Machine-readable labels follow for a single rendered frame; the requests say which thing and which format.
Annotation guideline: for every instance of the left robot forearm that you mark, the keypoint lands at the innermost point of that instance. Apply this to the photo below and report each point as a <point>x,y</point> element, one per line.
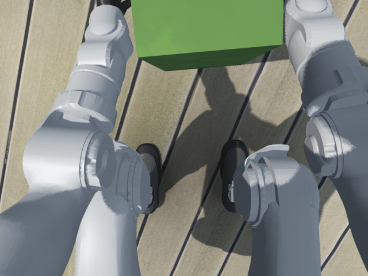
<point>90,97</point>

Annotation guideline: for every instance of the carton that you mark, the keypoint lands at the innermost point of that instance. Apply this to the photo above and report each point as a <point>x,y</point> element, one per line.
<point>188,34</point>

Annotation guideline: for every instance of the robot left upper arm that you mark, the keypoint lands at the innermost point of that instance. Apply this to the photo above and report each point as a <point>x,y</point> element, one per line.
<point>64,167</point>

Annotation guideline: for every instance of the right robot forearm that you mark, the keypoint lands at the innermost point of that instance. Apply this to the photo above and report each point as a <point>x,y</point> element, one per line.
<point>325,63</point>

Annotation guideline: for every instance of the right robot foot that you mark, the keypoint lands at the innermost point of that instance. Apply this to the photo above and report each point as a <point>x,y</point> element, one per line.
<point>233,153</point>

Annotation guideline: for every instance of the left robot hand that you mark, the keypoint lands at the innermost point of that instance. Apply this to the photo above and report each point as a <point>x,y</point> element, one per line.
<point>123,6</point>

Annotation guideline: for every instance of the robot right upper arm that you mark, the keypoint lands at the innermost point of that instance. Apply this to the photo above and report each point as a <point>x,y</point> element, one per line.
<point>336,146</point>

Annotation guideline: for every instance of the left robot thigh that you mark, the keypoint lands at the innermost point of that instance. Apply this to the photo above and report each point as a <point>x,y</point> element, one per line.
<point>106,242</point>

